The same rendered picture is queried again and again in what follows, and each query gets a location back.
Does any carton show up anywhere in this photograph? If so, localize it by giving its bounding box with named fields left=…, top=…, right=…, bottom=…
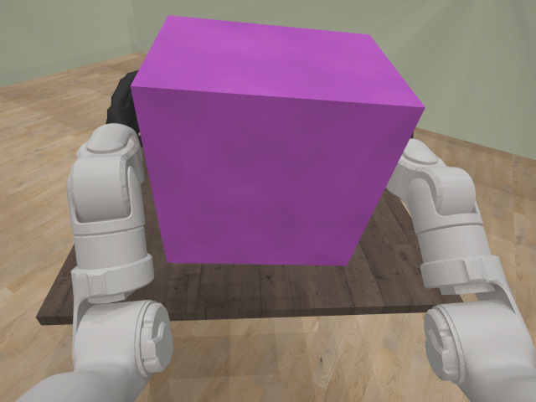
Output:
left=131, top=15, right=425, bottom=265

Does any left robot forearm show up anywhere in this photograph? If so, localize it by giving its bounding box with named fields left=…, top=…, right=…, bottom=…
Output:
left=66, top=123, right=154, bottom=368

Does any right robot upper arm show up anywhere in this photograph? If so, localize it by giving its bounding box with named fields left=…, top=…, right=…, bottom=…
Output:
left=424, top=299, right=536, bottom=402

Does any right robot forearm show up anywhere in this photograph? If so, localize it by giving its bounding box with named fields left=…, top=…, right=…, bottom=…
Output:
left=386, top=138, right=536, bottom=367

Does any left robot hand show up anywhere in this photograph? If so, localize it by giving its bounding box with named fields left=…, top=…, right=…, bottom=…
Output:
left=106, top=70, right=142, bottom=147

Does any left robot upper arm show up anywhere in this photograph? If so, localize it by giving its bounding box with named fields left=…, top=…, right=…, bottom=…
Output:
left=15, top=300, right=173, bottom=402

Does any table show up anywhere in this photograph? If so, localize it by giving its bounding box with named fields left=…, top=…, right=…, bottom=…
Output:
left=36, top=147, right=464, bottom=326

